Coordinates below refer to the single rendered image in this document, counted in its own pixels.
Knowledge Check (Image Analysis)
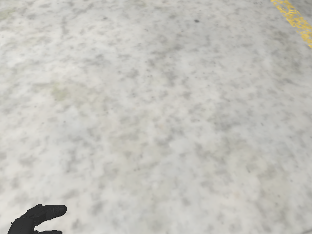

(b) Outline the robot left hand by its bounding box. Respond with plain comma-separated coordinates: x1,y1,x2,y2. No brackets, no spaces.
8,204,67,234

